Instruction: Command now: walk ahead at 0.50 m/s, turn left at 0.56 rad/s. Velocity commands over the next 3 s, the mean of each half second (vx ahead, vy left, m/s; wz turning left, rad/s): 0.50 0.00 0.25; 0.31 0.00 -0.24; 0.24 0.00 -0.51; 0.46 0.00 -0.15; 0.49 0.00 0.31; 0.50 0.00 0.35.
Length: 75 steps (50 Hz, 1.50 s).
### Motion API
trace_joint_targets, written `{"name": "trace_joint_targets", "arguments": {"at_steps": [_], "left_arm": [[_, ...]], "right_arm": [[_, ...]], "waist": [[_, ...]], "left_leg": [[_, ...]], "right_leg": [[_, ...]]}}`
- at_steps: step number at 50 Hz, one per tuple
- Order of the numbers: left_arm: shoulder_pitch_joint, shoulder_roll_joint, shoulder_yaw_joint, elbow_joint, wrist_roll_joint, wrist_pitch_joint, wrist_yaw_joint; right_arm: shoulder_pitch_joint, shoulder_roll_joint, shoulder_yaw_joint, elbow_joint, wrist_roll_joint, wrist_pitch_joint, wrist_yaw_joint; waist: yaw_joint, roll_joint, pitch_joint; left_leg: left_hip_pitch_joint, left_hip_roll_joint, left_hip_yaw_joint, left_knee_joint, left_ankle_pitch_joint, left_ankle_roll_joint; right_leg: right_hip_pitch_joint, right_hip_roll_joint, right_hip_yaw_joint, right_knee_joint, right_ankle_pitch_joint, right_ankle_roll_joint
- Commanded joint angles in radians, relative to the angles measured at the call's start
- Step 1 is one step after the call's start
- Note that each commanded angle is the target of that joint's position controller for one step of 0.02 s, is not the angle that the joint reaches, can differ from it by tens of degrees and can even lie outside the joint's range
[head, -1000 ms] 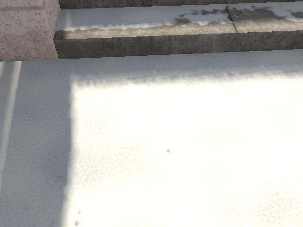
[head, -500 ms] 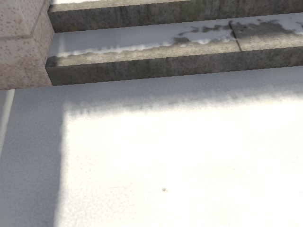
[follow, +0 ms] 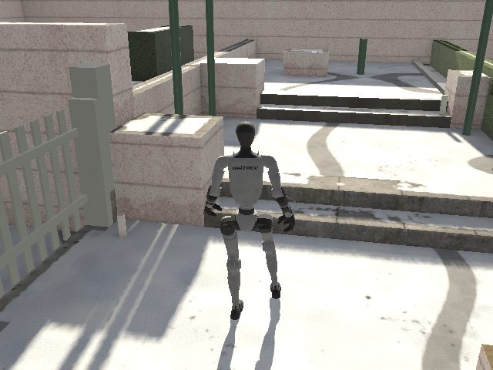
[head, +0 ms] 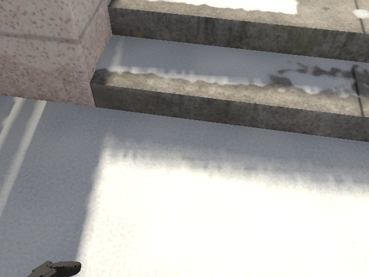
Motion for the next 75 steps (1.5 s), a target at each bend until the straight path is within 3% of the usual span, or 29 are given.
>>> {"name": "trace_joint_targets", "arguments": {"at_steps": [1, 5, 8, 9, 10, 11, 13, 17, 22, 30, 32, 33, 34, 35, 36, 37, 39, 42, 43, 47, 55, 56, 57, 58, 59, 61, 63, 66, 75], "left_arm": [[-0.061, 0.048, 0.008, -0.063, -0.015, -0.008, -0.006], [-0.084, 0.096, 0.027, -0.073, -0.026, -0.029, -0.029], [0.087, 0.143, 0.059, -0.043, -0.013, -0.043, -0.024], [0.238, 0.207, 0.074, -0.031, 0.0, -0.045, -0.016], [0.335, 0.274, 0.099, 0.033, -0.001, -0.03, -0.03], [0.332, 0.175, 0.077, 0.02, -0.025, -0.028, -0.035], [0.24, 0.112, 0.052, 0.008, -0.018, -0.014, -0.03], [0.19, 0.08, 0.036, 0.032, -0.018, -0.015, -0.035], [0.225, 0.139, 0.051, 0.078, -0.03, -0.002, -0.025], [0.304, 0.178, 0.059, 0.15, -0.049, 0.027, -0.019], [0.275, 0.186, 0.059, 0.153, -0.049, 0.039, -0.014], [0.273, 0.163, 0.049, 0.148, -0.043, 0.041, -0.011], [0.255, 0.1, 0.024, 0.108, -0.014, 0.037, -0.007], [0.419, 0.012, -0.002, 0.119, -0.024, 0.027, -0.008], [0.383, 0.128, 0.027, 0.145, -0.041, 0.028, -0.004], [0.3, 0.159, 0.041, 0.121, -0.053, 0.034, -0.002], [0.259, 0.14, 0.047, 0.117, -0.034, 0.064, 0.008], [0.295, 0.093, 0.052, 0.111, -0.038, 0.114, 0.015], [0.314, 0.066, 0.04, 0.131, 0.038, 0.127, -0.017], [0.211, 0.038, 0.029, 0.091, 0.009, 0.138, -0.061], [0.1, 0.074, 0.033, 0.021, 0.018, 0.136, -0.058], [0.129, 0.094, 0.039, 0.031, 0.024, 0.122, -0.052], [0.188, 0.19, 0.061, 0.037, 0.032, 0.109, -0.037], [0.26, 0.31, 0.099, 0.045, 0.005, 0.114, -0.036], [0.3, 0.257, 0.095, 0.061, -0.008, 0.122, -0.036], [0.193, 0.166, 0.065, 0.057, -0.007, 0.139, -0.035], [0.139, 0.138, 0.056, 0.045, -0.009, 0.127, -0.03], [0.18, 0.161, 0.064, 0.073, -0.011, 0.095, -0.041], [0.247, 0.182, 0.068, 0.134, 0.001, 0.069, -0.043]], "right_arm": [[-0.004, -0.161, -0.041, -0.066, 0.01, -0.002, -0.014], [0.047, -0.143, -0.031, -0.047, 0.005, 0.002, -0.013], [0.019, -0.097, -0.015, -0.06, -0.007, -0.003, -0.008], [0.044, -0.039, 0.007, -0.08, -0.024, -0.011, -0.005], [0.175, -0.018, 0.016, -0.079, 0.013, -0.023, -0.005], [0.134, -0.116, 0.0, -0.063, 0.023, -0.025, -0.009], [-0.046, -0.133, -0.005, -0.099, -0.002, -0.022, -0.008], [-0.043, -0.07, 0.001, -0.098, -0.011, -0.018, 0.002], [-0.176, -0.025, 0.023, -0.117, -0.017, -0.024, 0.005], [-0.338, -0.059, 0.015, -0.168, -0.001, -0.044, 0.035], [-0.229, -0.095, -0.006, -0.142, -0.011, -0.053, 0.031], [-0.1, -0.142, -0.028, -0.108, -0.028, -0.057, 0.022], [0.069, -0.227, -0.046, -0.09, -0.057, -0.057, 0.009], [0.084, -0.262, -0.05, -0.082, -0.06, -0.043, 0.012], [0.091, -0.179, -0.034, -0.086, -0.044, -0.035, 0.013], [0.024, -0.138, -0.018, -0.091, -0.035, -0.033, 0.011], [-0.1, -0.086, -0.002, -0.088, -0.031, -0.033, 0.015], [-0.182, -0.094, -0.007, -0.074, -0.052, -0.045, 0.011], [-0.089, -0.066, 0.009, -0.04, -0.053, -0.035, -0.003], [-0.111, -0.103, 0.0, -0.028, -0.048, -0.014, -0.015], [-0.051, -0.172, -0.028, 0.003, -0.035, 0.041, -0.029], [-0.012, -0.161, -0.027, 0.018, -0.04, 0.049, -0.031], [0.026, -0.106, -0.013, -0.002, -0.054, 0.056, -0.024], [-0.029, -0.07, 0.003, -0.073, -0.052, 0.067, -0.024], [-0.079, -0.121, -0.006, -0.063, -0.071, 0.077, -0.021], [-0.122, -0.131, -0.014, -0.062, -0.052, 0.064, 0.003], [-0.091, -0.127, -0.015, -0.035, -0.07, 0.053, 0.013], [-0.086, -0.104, -0.01, -0.023, -0.067, 0.048, 0.02], [-0.199, -0.09, 0.005, -0.054, -0.052, 0.02, 0.023]], "waist": [[-0.018, 0.104, -0.06], [-0.027, 0.143, -0.076], [0.078, 0.15, -0.136], [0.121, 0.006, -0.269], [0.08, -0.35, -0.334], [0.115, -0.201, -0.243], [0.116, -0.026, -0.074], [0.054, -0.077, -0.036], [0.088, -0.055, -0.019], [0.123, -0.066, 0.029], [0.044, -0.061, -0.019], [-0.015, -0.042, -0.116], [-0.075, 0.087, -0.285], [-0.009, 0.348, -0.414], [-0.051, 0.216, -0.386], [-0.034, 0.173, -0.262], [0.034, 0.113, -0.153], [0.095, 0.151, -0.111], [0.094, 0.088, -0.1], [0.087, 0.171, -0.078], [0.046, 0.137, -0.051], [0.055, 0.062, -0.072], [0.055, -0.167, -0.112], [0.088, -0.299, -0.104], [0.129, -0.135, -0.099], [0.08, -0.092, 0.02], [0.056, -0.103, 0.013], [0.057, -0.046, -0.021], [0.111, -0.089, 0.013]], "left_leg": [[-0.122, 0.179, -0.147, -0.071, 0.178, 0.139], [0.031, 0.263, -0.265, 0.024, 0.074, 0.113], [0.021, 0.211, -0.244, 0.224, 0.185, 0.049], [-0.116, 0.14, -0.156, 0.52, 0.007, 0.006], [-0.457, 0.027, -0.039, 0.814, -0.374, -0.055], [-0.59, 0.086, -0.091, 0.934, -0.361, -0.06], [-0.6, 0.156, -0.034, 0.932, -0.192, -0.06], [-0.476, 0.224, 0.029, 0.752, -0.096, -0.079], [-0.451, 0.23, 0.07, 0.436, 0.089, -0.103], [-0.34, 0.182, 0.091, 0.165, 0.127, -0.06], [-0.16, 0.144, 0.114, 0.086, 0.122, -0.03], [0.051, 0.163, 0.103, 0.077, 0.202, -0.003], [0.357, 0.378, -0.101, 0.132, 0.457, 0.063], [0.61, 0.599, -0.429, 0.098, 0.553, 0.215], [0.523, 0.565, -0.425, 0.063, 0.521, 0.196], [0.418, 0.532, -0.271, 0.058, 0.59, 0.164], [0.2, 0.454, -0.102, 0.007, 0.643, 0.126], [0.005, 0.419, 0.037, -0.085, 0.645, 0.133], [-0.023, 0.426, 0.08, -0.074, 0.717, 0.113], [-0.029, 0.394, 0.2, -0.074, 0.587, 0.072], [0.053, 0.46, 0.188, 0.098, 0.272, 0.031], [0.027, 0.418, 0.218, 0.199, 0.16, -0.016], [-0.107, 0.323, 0.295, 0.447, -0.121, -0.074], [-0.386, 0.126, 0.249, 0.614, -0.521, -0.111], [-0.442, 0.166, 0.104, 0.703, -0.47, -0.111], [-0.447, 0.202, 0.075, 0.654, -0.281, -0.103], [-0.389, 0.198, 0.091, 0.622, -0.161, -0.115], [-0.365, 0.187, 0.09, 0.561, -0.104, -0.135], [-0.239, 0.17, 0.114, 0.247, -0.07, -0.133]], "right_leg": [[0.208, 0.098, -0.083, -0.193, 0.179, 0.018], [0.226, 0.099, -0.055, -0.31, 0.12, -0.028], [0.483, 0.066, -0.042, -0.38, 0.066, -0.123], [0.74, -0.117, 0.152, -0.37, 0.084, -0.204], [0.975, -0.287, 0.617, -0.498, -0.192, -0.367], [0.947, -0.282, 0.681, -0.547, -0.417, -0.349], [0.739, -0.197, 0.413, -0.562, -0.262, -0.293], [0.564, -0.096, 0.196, -0.634, 0.016, -0.285], [0.557, -0.082, 0.062, -0.674, 0.148, -0.284], [0.646, -0.136, 0.057, -0.611, 0.147, -0.246], [0.643, -0.101, 0.041, -0.478, 0.353, -0.211], [0.588, -0.039, 0.0, -0.309, 0.433, -0.173], [0.384, 0.043, -0.048, 0.005, 0.149, -0.116], [0.063, 0.166, -0.051, 0.299, -0.507, -0.056], [0.022, 0.134, 0.051, 0.408, -0.5, -0.042], [-0.021, 0.107, 0.034, 0.43, -0.448, -0.038], [0.04, 0.042, -0.007, 0.357, -0.347, -0.019], [0.168, 0.04, -0.045, 0.331, -0.238, 0.004], [0.207, 0.073, -0.1, 0.303, -0.215, -0.02], [0.238, 0.062, -0.13, 0.083, -0.069, -0.056], [0.382, 0.106, -0.182, -0.29, -0.159, -0.116], [0.465, 0.106, -0.135, -0.398, -0.059, -0.132], [0.587, -0.083, 0.134, -0.497, 0.059, -0.182], [0.68, -0.263, 0.488, -0.558, 0.019, -0.364], [0.69, -0.246, 0.475, -0.59, -0.167, -0.39], [0.572, -0.134, 0.355, -0.659, -0.432, -0.33], [0.555, -0.059, 0.276, -0.676, -0.319, -0.296], [0.58, -0.036, 0.245, -0.664, -0.228, -0.305], [0.52, -0.045, 0.274, -0.63, -0.291, -0.298]]}}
